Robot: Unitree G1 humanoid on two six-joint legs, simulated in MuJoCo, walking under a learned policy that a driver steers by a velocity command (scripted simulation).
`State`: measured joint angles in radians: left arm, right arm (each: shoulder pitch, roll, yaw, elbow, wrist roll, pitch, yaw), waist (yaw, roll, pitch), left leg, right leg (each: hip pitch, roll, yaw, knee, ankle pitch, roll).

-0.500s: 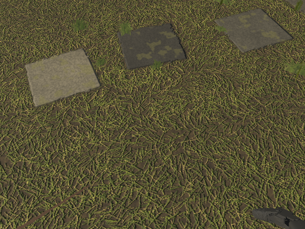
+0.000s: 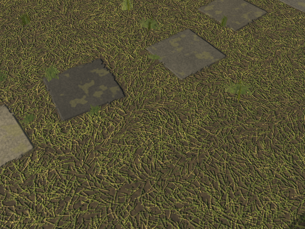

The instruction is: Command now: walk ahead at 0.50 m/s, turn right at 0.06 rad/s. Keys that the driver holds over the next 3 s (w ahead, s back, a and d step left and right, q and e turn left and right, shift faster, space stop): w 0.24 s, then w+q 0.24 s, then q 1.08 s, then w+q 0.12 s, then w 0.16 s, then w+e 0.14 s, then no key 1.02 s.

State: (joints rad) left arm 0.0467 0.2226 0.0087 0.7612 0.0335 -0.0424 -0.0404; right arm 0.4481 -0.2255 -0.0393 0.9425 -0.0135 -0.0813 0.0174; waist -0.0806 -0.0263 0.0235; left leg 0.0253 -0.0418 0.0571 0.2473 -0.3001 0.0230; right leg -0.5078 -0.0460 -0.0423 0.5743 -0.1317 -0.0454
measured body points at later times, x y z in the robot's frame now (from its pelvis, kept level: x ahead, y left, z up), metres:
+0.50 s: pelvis +0.25 -0.02 +0.00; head +0.28 -0.02 +0.45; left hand +0.19 +0.23 -0.14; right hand +0.43 -0.24 -0.12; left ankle +0.40 +0.11 -0.70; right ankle +0.13 -0.10 -0.74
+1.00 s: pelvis +0.40 +0.02 +0.00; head +0.43 +0.05 +0.45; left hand +0.44 +0.31 -0.12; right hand +0.57 -0.23 -0.11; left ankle +0.42 +0.08 -0.74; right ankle +0.52 -0.12 -0.68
